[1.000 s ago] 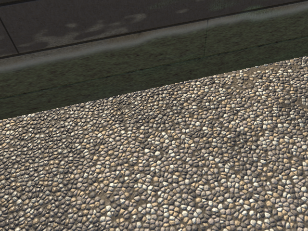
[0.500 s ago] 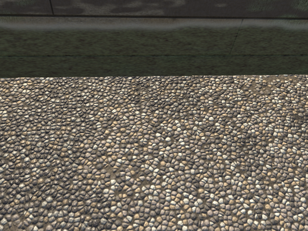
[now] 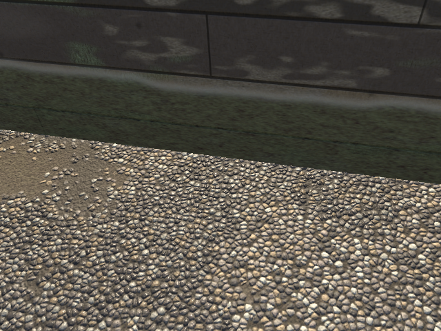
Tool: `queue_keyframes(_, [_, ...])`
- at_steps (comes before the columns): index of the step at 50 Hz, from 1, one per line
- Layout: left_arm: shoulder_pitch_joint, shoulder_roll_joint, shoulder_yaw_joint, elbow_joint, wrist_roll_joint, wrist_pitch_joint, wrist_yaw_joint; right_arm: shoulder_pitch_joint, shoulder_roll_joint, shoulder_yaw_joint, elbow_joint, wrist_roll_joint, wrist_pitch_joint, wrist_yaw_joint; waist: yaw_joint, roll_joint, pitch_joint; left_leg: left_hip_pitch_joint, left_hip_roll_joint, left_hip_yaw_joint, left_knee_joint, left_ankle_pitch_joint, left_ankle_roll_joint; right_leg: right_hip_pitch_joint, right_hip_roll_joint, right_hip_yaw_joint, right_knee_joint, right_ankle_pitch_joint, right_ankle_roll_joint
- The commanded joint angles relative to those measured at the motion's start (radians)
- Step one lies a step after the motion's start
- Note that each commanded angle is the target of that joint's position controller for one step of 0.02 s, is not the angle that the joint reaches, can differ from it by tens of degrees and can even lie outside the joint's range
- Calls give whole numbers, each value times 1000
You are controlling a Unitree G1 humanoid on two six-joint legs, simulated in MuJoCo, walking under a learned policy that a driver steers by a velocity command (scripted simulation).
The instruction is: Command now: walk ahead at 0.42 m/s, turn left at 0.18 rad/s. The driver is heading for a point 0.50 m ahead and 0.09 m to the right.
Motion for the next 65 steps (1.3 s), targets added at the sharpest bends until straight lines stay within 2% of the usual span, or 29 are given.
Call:
queue_keyframes(1, [-44,147,20,-72,-8,-21,9,-112,-84,-26,-94,-21,-41,12,0,-147,154,-311,105,32,62,148,-33,69,-253,278,-276,-161,-151])
queue_keyframes(5, [30,146,11,-52,-13,-7,8,-218,-15,3,-136,-1,-54,26,55,-169,154,-174,120,111,-181,246,-55,8,-206,130,-273,48,-146])
queue_keyframes(9, [81,186,14,-39,-27,6,0,-274,-29,0,-162,14,-65,49,72,-179,173,-4,90,133,-381,223,-40,-10,-239,133,-251,101,-147])
queue_keyframes(11, [80,204,19,-36,-32,15,-2,-236,-62,-13,-160,20,-72,53,33,-196,171,71,76,119,-451,182,-16,21,-268,168,-211,154,-136])
queue_keyframes(13, [57,204,18,-41,-29,20,-3,-53,-123,-47,-112,17,-73,41,-84,-173,62,348,40,137,-514,169,30,-3,-224,118,3,462,-96])
queue_keyframes(14, [45,162,3,-57,-16,14,-5,108,-171,-68,-82,9,-69,27,-168,-136,-68,616,123,70,-484,175,65,-134,-169,70,243,438,-55])
queue_keyframes(15, [104,42,-31,-103,-4,-1,-5,247,-277,-90,-68,-30,-58,15,-180,136,-274,995,417,-320,-509,22,178,-484,-38,-14,649,87,23])
queue_keyframes(16, [109,62,-27,-101,-34,-19,-1,279,-231,-75,-54,-40,-56,20,-176,257,-351,930,502,-627,-689,-120,234,-569,7,106,848,-262,29])
queue_keyframes(17, [48,143,1,-114,-61,-17,-2,208,-166,-51,-46,-30,-58,23,-157,186,-181,805,475,-494,-709,-177,201,-647,-49,120,931,-205,21])
queue_keyframes(20, [-35,118,8,-123,-35,10,-3,32,-68,-23,-36,-25,-69,25,-67,117,32,479,346,-151,-789,16,151,-580,-146,76,835,-8,11])
queue_keyframes(25, [-64,64,5,-140,-27,51,-6,-16,-72,-38,10,-33,-102,19,-18,38,101,399,334,62,-870,271,169,-587,-144,94,745,140,36])
queue_keyframes(30, [-229,45,-10,-198,-19,36,-41,13,-121,-53,49,-24,-91,2,-65,-2,151,440,322,216,-888,333,150,-565,-125,19,430,353,26])
queue_keyframes(35, [-352,58,-12,-275,-19,34,-69,66,-166,-69,89,2,-56,-1,-96,-17,184,596,355,278,-799,532,124,-567,-93,-53,265,258,-31])
queue_keyframes(37, [-293,93,8,-285,-6,31,-71,66,-198,-74,94,9,-37,-9,-47,30,103,628,344,290,-627,951,101,-420,-7,-115,245,170,-63])
queue_keyframes(39, [-41,183,58,-229,-3,32,-52,55,-181,-61,88,17,-31,-13,95,14,-56,506,267,325,-257,950,34,-25,57,-107,122,369,-117])
queue_keyframes(40, [33,271,71,-214,4,42,-26,93,-81,-27,56,-30,-41,-10,72,-193,-177,225,182,315,82,220,-24,298,-157,157,199,815,-181])
queue_keyframes(41, [-36,312,58,-264,20,35,-26,226,-40,4,54,-27,-56,8,-17,-314,-415,-34,28,142,437,-412,-78,546,-451,657,141,936,-432])
queue_keyframes(42, [-18,225,40,-269,15,39,-34,135,-161,-26,85,4,-60,14,75,-90,-464,-20,77,-9,454,-349,-71,472,-409,558,83,903,-387])
queue_keyframes(43, [-68,194,28,-251,6,36,-39,50,-148,-23,53,28,-56,13,51,-101,-296,-82,119,18,398,-299,-58,356,-360,395,72,853,-339])
queue_keyframes(44, [-124,157,18,-240,-9,31,-39,16,-122,-16,54,12,-51,0,14,-34,-159,-92,158,42,303,-235,-59,195,-301,306,41,783,-286])
queue_keyframes(46, [-196,132,7,-240,3,29,-33,37,-133,-25,75,-3,-20,-17,-45,-75,-77,48,182,48,228,-153,-68,-46,-250,210,-33,738,-252])
queue_keyframes(48, [-248,137,8,-235,23,18,-32,92,-106,-20,92,-13,5,-31,-83,-94,-76,138,170,64,172,-103,-88,-154,-228,145,-72,770,-263])
queue_keyframes(51, [-277,129,4,-208,21,17,-18,69,-76,-10,90,-26,16,-41,-90,-111,-76,163,172,63,-13,-20,-105,-171,-201,78,-89,729,-248])
queue_keyframes(58, [-278,114,-12,-159,20,47,-13,-45,-89,-11,76,-21,29,-33,-45,-136,-20,281,147,76,-398,92,-82,-167,-193,127,-92,156,-191])
queue_keyframes(60, [-261,57,-37,-142,16,47,-18,-35,-87,-7,81,-42,25,-31,-63,-96,-17,402,153,60,-579,230,-51,-187,-134,113,-34,58,-106])
queue_keyframes(61, [-238,41,-44,-137,29,41,-20,-39,-136,-13,68,-45,23,-35,-40,-25,-15,432,236,-29,-604,371,-22,-200,-83,79,36,34,-56])
queue_keyframes(62, [-151,25,-42,-126,34,42,-19,-111,-183,-22,66,-37,19,-38,50,115,-7,379,265,-58,-585,291,31,-195,-7,7,31,-2,-17])
queue_keyframes(63, [-209,52,-42,-120,42,48,-11,-129,-114,-12,66,-30,16,-27,5,101,-6,288,229,-38,-606,144,33,-92,-16,-4,39,52,7])
queue_keyframes(65, [-251,94,-27,-112,28,64,2,-121,-90,0,77,-48,5,-10,-18,66,9,272,177,12,-597,165,-13,-56,-33,11,49,123,-7])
